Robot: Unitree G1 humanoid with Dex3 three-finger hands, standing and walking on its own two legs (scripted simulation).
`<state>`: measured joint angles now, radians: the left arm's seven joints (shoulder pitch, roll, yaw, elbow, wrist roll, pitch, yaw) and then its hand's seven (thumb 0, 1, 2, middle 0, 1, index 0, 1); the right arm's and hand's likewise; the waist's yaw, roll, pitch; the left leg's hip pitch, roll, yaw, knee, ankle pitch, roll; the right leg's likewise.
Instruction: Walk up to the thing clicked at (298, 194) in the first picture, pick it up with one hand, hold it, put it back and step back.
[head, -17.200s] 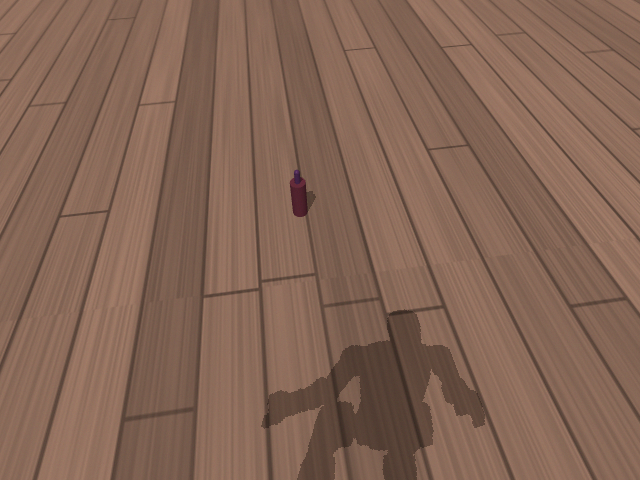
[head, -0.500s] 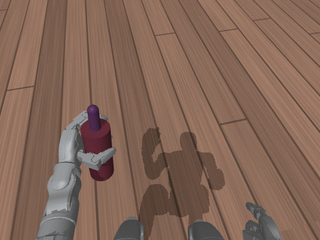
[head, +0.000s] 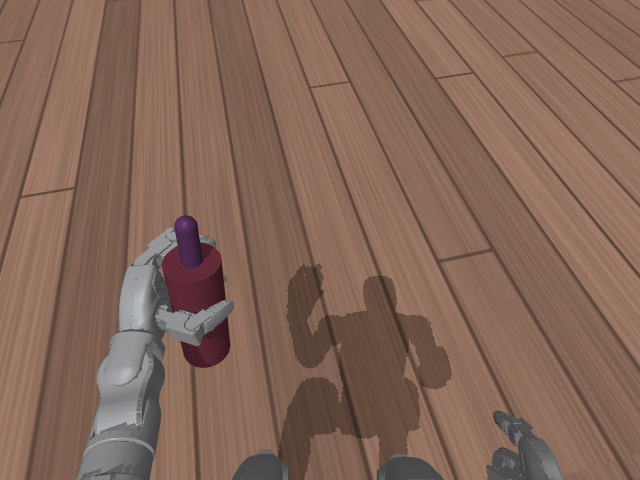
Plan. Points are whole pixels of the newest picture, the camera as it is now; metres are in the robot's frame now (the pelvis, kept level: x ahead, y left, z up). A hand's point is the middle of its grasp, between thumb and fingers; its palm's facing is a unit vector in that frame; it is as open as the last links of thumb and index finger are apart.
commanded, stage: hold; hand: left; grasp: from the side
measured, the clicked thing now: (197, 293) +0.32 +0.17 +0.04
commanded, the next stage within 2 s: none
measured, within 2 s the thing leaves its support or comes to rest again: neither
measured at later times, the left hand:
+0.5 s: hand (192, 295) +0.31 +0.17 +0.06, palm faces +0.01 -1.00 +0.00, open 10.0 cm
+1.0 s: hand (190, 292) +0.31 +0.17 +0.06, palm faces +0.00 -1.00 +0.01, open 10.0 cm
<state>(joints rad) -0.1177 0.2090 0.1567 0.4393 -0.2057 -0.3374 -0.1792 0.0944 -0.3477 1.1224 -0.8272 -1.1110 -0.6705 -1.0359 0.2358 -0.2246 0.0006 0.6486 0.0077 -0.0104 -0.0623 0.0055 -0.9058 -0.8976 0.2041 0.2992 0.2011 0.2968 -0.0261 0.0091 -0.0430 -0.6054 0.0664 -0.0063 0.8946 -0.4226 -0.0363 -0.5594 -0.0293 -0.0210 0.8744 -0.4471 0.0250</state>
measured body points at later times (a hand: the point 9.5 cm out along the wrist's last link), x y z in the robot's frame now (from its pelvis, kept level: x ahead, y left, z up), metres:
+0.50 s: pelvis -0.01 +0.00 +0.01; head +0.02 +0.01 +0.46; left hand +0.31 +0.22 +0.06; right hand +0.12 -0.25 -0.10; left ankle +0.02 +0.14 -0.69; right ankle +0.00 -0.14 -0.69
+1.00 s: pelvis -0.02 +0.00 +0.01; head +0.01 +0.01 +0.46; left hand +0.31 +0.22 +0.06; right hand +0.11 -0.24 -0.10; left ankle +0.02 +0.14 -0.69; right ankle +0.00 -0.14 -0.69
